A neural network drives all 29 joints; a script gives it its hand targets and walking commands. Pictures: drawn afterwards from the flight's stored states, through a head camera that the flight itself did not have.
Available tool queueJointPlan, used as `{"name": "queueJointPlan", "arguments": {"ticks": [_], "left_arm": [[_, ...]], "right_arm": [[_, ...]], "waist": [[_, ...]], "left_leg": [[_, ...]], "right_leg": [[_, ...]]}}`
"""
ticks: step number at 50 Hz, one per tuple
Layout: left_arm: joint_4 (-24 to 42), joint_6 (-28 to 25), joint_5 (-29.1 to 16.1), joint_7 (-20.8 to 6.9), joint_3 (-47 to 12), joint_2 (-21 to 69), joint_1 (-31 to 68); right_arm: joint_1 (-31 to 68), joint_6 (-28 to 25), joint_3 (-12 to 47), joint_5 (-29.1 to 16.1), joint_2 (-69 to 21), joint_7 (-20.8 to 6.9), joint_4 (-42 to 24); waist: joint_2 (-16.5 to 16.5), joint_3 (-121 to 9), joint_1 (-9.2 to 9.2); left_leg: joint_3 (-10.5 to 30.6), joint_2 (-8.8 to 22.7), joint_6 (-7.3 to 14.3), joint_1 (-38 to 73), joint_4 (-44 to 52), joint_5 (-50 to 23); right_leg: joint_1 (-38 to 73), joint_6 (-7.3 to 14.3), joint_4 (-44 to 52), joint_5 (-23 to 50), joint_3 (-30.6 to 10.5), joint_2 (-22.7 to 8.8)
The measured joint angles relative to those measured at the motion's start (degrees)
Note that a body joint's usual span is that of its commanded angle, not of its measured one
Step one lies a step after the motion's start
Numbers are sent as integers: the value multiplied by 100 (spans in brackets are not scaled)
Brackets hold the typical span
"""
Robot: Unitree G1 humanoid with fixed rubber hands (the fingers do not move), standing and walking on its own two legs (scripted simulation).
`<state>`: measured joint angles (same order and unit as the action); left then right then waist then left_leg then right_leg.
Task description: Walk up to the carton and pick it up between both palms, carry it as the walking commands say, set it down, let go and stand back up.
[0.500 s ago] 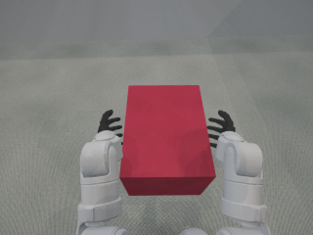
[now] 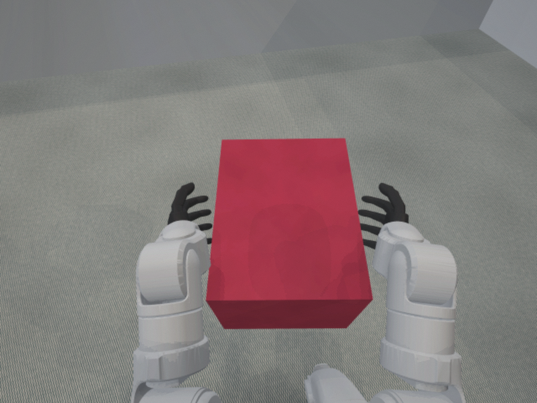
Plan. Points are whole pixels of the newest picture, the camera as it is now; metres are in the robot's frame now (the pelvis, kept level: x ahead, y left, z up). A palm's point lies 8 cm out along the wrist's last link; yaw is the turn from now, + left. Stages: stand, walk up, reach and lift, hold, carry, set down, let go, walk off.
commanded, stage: carry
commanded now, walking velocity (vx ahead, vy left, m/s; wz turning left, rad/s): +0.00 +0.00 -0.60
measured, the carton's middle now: (284, 234) +0.38 -0.01 +0.00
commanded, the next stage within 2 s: none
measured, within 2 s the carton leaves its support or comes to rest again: neither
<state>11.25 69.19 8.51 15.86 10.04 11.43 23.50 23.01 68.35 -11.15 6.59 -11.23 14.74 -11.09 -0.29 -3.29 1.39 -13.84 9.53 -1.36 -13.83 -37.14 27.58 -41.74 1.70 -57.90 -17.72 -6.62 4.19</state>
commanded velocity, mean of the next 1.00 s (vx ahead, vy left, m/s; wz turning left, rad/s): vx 0.00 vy -0.05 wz -0.22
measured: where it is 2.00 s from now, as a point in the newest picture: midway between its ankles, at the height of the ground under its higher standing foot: outside the picture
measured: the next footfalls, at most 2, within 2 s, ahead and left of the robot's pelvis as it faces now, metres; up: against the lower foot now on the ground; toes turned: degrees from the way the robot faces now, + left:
right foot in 0.10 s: +0.12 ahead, -0.16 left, +0.00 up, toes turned +4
left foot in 0.64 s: -0.02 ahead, +0.03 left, +0.00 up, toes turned -1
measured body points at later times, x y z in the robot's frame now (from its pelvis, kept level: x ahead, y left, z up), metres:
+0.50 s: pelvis +0.02 -0.09 +0.01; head +0.08 -0.12 +0.46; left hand +0.37 -0.02 +0.07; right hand +0.32 -0.30 +0.07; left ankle -0.02 +0.01 -0.69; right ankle +0.08 -0.16 -0.72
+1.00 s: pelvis -0.03 -0.10 +0.00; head -0.03 -0.08 +0.45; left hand +0.31 -0.03 +0.09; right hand +0.24 -0.31 +0.09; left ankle -0.06 +0.03 -0.72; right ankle -0.02 -0.27 -0.69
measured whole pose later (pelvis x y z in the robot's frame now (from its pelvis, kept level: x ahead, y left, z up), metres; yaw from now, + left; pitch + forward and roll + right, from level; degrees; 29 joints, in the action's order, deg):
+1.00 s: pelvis -0.03 -0.10 +0.00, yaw -14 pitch +3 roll -1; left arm 6.5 71.1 8.5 19.1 11.7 11.4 23.5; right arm 23.3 68.5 -11.1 6.6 -11.3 15.3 -2.4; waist 1.1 -5.3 1.3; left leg -10.3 7.7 -0.7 -15.6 -38.4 25.1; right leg -32.1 2.6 -50.3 -20.5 -10.0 3.9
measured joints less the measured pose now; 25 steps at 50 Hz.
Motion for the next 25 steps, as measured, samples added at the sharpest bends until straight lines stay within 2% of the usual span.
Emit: {"name": "queueJointPlan", "arguments": {"ticks": [3, 5, 7, 8, 10, 12, 16, 20, 25], "left_arm": [[-5, 106, 0, 79, 0, -2, -2], [-49, 138, -1, 147, -1, -4, -6], [-148, 115, -1, 194, -1, -3, -5], [-236, 69, -1, 168, 0, -3, -5], [-395, 40, -1, 114, 2, 0, -2], [-523, 40, 0, 105, 1, 0, -1], [-587, 26, 1, 36, 1, 1, -1], [-523, -123, 1, -164, 1, 1, 3], [-154, -213, 1, -193, 1, 2, 3]], "right_arm": [[-2, 20, 0, 0, -3, -1, 117], [-4, 21, 1, 0, -6, 0, 213], [4, -25, 1, 0, 15, 0, 348], [-14, -68, 0, 0, 44, -9, 414], [-86, -65, 0, 0, 74, 5, 454], [-134, -25, 0, 0, 74, 55, 486], [-141, 87, 0, 1, 76, 121, 387], [-105, 160, 1, 1, 61, 211, 68], [31, 58, 0, 0, -9, 213, -176]], "waist": [[11, -124, -5], [55, -73, -19], [50, 8, -24], [33, 91, -25], [49, 262, -21], [50, 411, -17], [100, 713, -13], [116, 646, -13], [135, 316, -9]], "left_leg": [[-120, 207, -137, 52, -239, 75], [-133, 335, -143, 54, -870, 58], [-51, 434, -142, -138, -1909, 220], [53, 355, -142, -313, -2429, 466], [231, -46, -142, -655, -2962, 718], [265, -360, -142, -927, -2985, 743], [299, -715, -142, -1148, -2698, 745], [381, -958, -142, -1143, -2009, 746], [426, -1082, -142, -1069, -758, 549]], "right_leg": [[177, 0, 304, 285, 104, -44], [767, 0, 993, 715, 155, -46], [1137, -7, 1140, 156, 91, 31], [1165, -5, 1065, -27, 42, 102], [1221, -10, 1168, 3, -116, 166], [1292, 11, 1476, 224, -259, 221], [1497, 90, 2121, 630, -400, 290], [1457, 145, 2527, 878, -415, 292], [1210, 156, 2833, 1126, -446, 292]]}}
